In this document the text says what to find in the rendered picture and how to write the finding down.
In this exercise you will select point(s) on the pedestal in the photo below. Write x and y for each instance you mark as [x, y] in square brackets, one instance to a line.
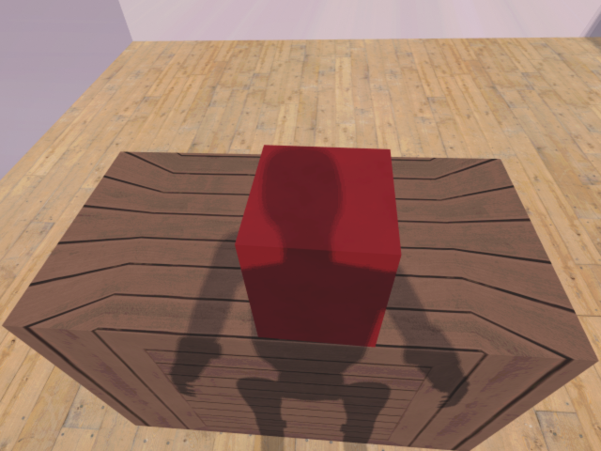
[143, 303]

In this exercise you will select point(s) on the carton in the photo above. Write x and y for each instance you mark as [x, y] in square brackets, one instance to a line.
[318, 244]

